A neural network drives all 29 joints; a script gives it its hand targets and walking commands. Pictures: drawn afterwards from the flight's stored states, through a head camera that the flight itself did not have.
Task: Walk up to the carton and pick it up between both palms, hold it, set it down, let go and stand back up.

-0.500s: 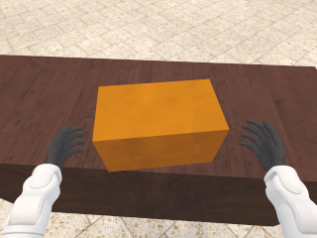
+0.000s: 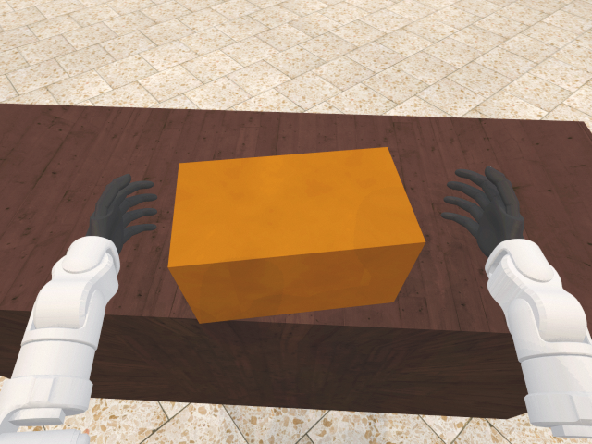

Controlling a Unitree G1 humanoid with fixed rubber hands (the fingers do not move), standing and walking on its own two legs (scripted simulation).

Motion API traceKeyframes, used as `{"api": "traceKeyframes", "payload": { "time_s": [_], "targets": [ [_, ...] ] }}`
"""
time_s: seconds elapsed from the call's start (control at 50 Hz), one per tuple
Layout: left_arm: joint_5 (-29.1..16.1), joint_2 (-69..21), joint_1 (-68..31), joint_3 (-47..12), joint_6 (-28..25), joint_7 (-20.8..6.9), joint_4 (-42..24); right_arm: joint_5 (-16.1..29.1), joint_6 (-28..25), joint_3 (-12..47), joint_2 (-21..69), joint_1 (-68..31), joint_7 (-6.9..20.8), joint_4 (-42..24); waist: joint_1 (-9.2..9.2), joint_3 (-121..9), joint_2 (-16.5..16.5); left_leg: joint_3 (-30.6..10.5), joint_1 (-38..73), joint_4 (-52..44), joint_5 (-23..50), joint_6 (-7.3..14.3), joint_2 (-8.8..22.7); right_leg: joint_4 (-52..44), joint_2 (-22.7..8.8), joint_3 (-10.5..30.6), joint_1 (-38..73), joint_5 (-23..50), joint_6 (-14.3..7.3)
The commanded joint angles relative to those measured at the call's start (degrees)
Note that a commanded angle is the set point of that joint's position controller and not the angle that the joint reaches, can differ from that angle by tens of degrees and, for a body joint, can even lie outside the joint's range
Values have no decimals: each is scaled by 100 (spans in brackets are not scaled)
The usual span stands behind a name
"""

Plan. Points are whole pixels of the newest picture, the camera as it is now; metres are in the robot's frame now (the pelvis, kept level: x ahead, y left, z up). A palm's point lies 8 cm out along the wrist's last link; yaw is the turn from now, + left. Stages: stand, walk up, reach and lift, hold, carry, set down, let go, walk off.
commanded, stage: reach and lift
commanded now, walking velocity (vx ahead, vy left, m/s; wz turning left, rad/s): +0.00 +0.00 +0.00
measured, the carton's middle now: (292, 236) +0.41 +0.01 +0.02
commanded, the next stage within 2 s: none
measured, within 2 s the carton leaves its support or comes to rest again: neither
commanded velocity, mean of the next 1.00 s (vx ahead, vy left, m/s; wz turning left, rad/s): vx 0.00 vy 0.00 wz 0.00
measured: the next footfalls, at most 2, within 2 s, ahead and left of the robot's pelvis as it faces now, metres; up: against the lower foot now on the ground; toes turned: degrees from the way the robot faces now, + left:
none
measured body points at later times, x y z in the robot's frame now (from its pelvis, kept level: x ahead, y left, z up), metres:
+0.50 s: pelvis +0.00 +0.00 +0.00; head +0.05 +0.00 +0.45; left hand +0.44 +0.25 +0.10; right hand +0.41 -0.25 +0.12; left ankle +0.01 +0.12 -0.74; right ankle +0.02 -0.10 -0.74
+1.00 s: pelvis +0.01 +0.01 -0.01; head +0.08 +0.01 +0.44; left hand +0.44 +0.24 +0.04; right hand +0.42 -0.24 +0.05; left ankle +0.01 +0.12 -0.74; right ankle +0.02 -0.10 -0.74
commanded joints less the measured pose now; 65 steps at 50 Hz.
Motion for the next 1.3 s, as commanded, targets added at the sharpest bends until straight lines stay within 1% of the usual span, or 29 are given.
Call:
{"api": "traceKeyframes", "payload": {
  "time_s": [0.0,0.08,0.14,0.18,0.2,0.24,0.4,0.46,0.48,0.54,0.58,0.6,0.62,0.64,0.68,0.74,0.76,0.84,0.88,0.9,0.96,1.02,1.08,1.14,1.18,1.2,1.22,1.24,1.28],
  "targets": [
    [-745,1952,-3855,782,-410,-3,-1053,-23,-393,-503,-1639,-3031,42,-863,28,-4027,110,-26,589,-281,1421,18,-121,-7,-148,417,2067,2703,257],
    [-649,1924,-4224,761,-425,-11,-342,-109,-325,-552,-1718,-3367,73,-285,23,-3840,133,-57,508,-348,1097,-21,-59,-123,-91,326,1900,2134,211],
    [-744,1998,-4676,660,-586,2,-239,-121,-382,-446,-1723,-3803,104,-158,66,-4408,-1,-18,540,-217,1341,17,-87,-29,-106,340,1964,2587,223],
    [-617,1990,-4901,605,-564,71,-491,-113,-470,-480,-1780,-3905,59,-137,-33,-4841,445,-11,687,-129,1509,-77,-100,33,-87,261,1922,2852,195],
    [-664,1956,-4879,569,-646,63,-315,-116,-498,-398,-1728,-3916,94,-41,63,-4701,288,-38,613,-139,1487,-52,-97,-18,-83,276,1803,2711,207],
    [-854,1901,-5573,339,-714,43,251,-298,-487,-572,-1683,-4556,115,423,-137,-4531,210,-48,284,-164,1029,-21,-110,-41,-117,253,1558,2299,226],
    [-663,1833,-5838,163,-1140,23,872,-303,-769,-328,-1490,-4858,69,810,-69,-5301,337,-22,483,71,1537,-82,-133,55,-111,207,1667,2986,273],
    [-683,1567,-5965,-155,-1157,-50,1958,-334,-802,-299,-1468,-5046,135,1687,-142,-4564,380,-152,549,95,1476,-105,-72,-25,-61,83,1241,2588,207],
    [-668,1677,-5838,-22,-1283,-3,1276,-243,-945,-204,-1522,-5000,91,1098,-5,-5211,374,-93,778,140,1838,-140,-75,-2,-34,95,1410,2909,221],
    [-608,1630,-6008,-86,-1556,-93,2396,-370,-1054,-62,-1370,-5047,125,2045,-29,-4636,354,-106,447,236,1562,-130,-72,61,-106,130,1253,2730,223],
    [-634,1513,-5901,-185,-1826,-92,1944,-333,-1280,-46,-1357,-4953,127,1912,-36,-4928,400,-121,757,277,1824,-179,-50,25,-70,25,1145,2765,225],
    [-662,1391,-6248,-372,-1941,-75,2130,-408,-1393,-167,-1409,-5212,168,2139,-203,-5009,581,-203,842,380,1931,-237,-40,39,-44,-44,752,2581,197],
    [-707,1373,-6520,-430,-2054,-46,2441,-351,-1463,-82,-1416,-5543,199,2149,-73,-5012,596,-259,722,418,1675,-212,7,88,-40,-16,598,2356,144],
    [-657,1435,-6133,-342,-2183,-43,2619,-334,-1546,83,-1285,-5285,194,2100,64,-5059,503,-170,598,398,1585,-160,-16,83,-70,26,683,2348,167],
    [-788,1315,-6545,-573,-2451,-45,3224,-361,-1633,62,-1317,-5606,242,2717,-25,-4657,364,-252,279,368,1203,-134,-7,140,-113,34,637,2062,156],
    [-1028,1389,-6656,-658,-2856,27,3445,-241,-1918,178,-1347,-5855,289,2634,-26,-5360,234,-251,-18,554,1349,-140,24,441,-90,-7,480,2334,200],
    [-973,1258,-5920,-643,-3010,0,3551,-293,-2069,341,-1186,-5205,244,2594,34,-5300,-110,-189,46,529,1665,-93,-51,402,-97,22,869,2949,287],
    [-936,1025,-5929,-773,-3431,-44,4235,-59,-2377,601,-1134,-5246,259,3565,-67,-5271,41,-268,-157,764,1689,-163,-33,595,-119,-5,387,2773,262],
    [-1008,1102,-6321,-877,-3661,29,4017,16,-2632,525,-1306,-5484,288,3567,-116,-5412,365,-293,-165,867,1829,-274,-18,749,-129,-83,187,2818,256],
    [-926,1127,-6148,-804,-3737,26,3972,85,-2702,638,-1236,-5338,300,3539,-24,-5642,292,-278,-124,926,1801,-273,11,730,-102,-125,74,2636,237],
    [-1072,1050,-6396,-972,-3813,73,3674,59,-2919,465,-1454,-5664,326,3382,-181,-5969,398,-373,86,1147,2297,-377,79,805,-48,-203,-435,2604,260],
    [-963,980,-6127,-847,-3810,143,3685,92,-3018,462,-1506,-5488,358,3611,-13,-6398,546,-358,346,1379,2866,-503,80,858,-35,-177,-747,2748,223],
    [-1028,1028,-6522,-970,-3785,148,3681,-14,-3043,279,-1558,-5824,378,3587,-174,-6693,449,-427,211,1537,2754,-468,69,903,-15,-239,-996,2590,207],
    [-761,1016,-6204,-643,-3729,202,2969,85,-3133,507,-1417,-5560,373,3230,97,-7093,816,-410,612,1645,3482,-558,98,981,-6,-169,-788,3034,258],
    [-716,999,-6098,-496,-3633,191,3451,9,-3058,537,-1373,-5646,349,3184,193,-6957,278,-372,110,1553,3028,-458,66,927,-37,-72,-578,3036,289],
    [-759,929,-6356,-613,-3637,142,3621,-47,-3041,491,-1211,-5770,313,3367,-61,-6896,298,-371,-157,1583,2561,-433,28,981,-105,-55,-468,3067,327],
    [-641,848,-5589,-495,-3673,159,3309,-36,-3100,595,-1206,-5274,310,2997,153,-7047,162,-350,171,1538,3144,-458,48,961,-41,-77,-254,3577,362],
    [-721,857,-6025,-595,-3663,124,3782,-118,-3066,459,-1181,-5622,285,3382,-18,-6604,196,-306,-311,1560,2627,-411,-15,1011,-87,-45,-294,3285,359],
    [-595,619,-5838,-638,-3652,186,3390,-91,-3073,540,-1182,-5464,328,3294,23,-6753,298,-361,116,1381,2702,-465,48,900,-42,-137,-396,3121,357]
  ]
}}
